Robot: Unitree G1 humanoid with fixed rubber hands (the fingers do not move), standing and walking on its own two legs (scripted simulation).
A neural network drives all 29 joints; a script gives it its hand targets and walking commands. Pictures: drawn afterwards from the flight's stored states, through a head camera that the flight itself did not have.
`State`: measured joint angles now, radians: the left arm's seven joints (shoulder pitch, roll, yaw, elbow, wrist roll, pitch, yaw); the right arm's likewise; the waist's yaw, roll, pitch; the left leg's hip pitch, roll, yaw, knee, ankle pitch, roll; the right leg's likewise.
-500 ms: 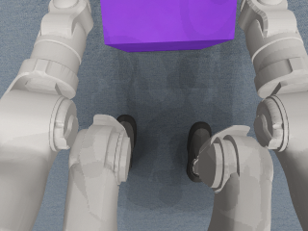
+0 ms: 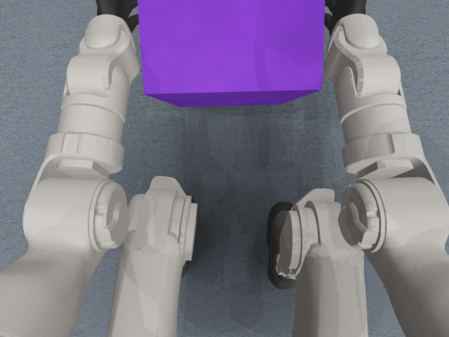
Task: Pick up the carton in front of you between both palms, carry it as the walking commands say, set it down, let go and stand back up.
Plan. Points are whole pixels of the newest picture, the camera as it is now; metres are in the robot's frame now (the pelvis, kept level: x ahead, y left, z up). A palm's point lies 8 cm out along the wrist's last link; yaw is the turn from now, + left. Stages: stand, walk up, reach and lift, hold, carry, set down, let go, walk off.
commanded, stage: reach and lift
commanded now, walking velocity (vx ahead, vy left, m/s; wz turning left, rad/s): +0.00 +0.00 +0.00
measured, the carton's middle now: (229, 35) +0.55 +0.04 -0.19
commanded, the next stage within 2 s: none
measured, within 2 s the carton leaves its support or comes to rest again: neither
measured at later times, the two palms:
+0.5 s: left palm out of the picture +0.48 +0.18 +0.06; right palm out of the picture +0.51 -0.12 +0.06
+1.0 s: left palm out of the picture +0.44 +0.17 +0.22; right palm out of the picture +0.45 -0.13 +0.22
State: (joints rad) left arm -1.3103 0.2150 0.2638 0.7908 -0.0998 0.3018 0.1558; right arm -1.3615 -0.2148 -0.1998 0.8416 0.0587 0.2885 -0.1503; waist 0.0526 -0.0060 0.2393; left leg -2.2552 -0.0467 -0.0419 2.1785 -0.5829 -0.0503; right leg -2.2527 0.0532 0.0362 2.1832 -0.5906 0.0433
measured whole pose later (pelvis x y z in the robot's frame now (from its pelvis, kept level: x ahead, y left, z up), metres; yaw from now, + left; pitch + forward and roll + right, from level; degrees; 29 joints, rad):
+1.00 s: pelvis +0.04 +0.00 +0.25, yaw +1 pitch +32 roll +0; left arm -0.70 -0.09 0.44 0.58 0.23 0.40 0.02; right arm -0.70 0.11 -0.42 0.59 -0.23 0.38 -0.03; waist 0.02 -0.01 -0.23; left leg -1.42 -0.04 -0.06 1.30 -0.44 -0.03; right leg -1.41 0.05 0.05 1.31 -0.46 0.02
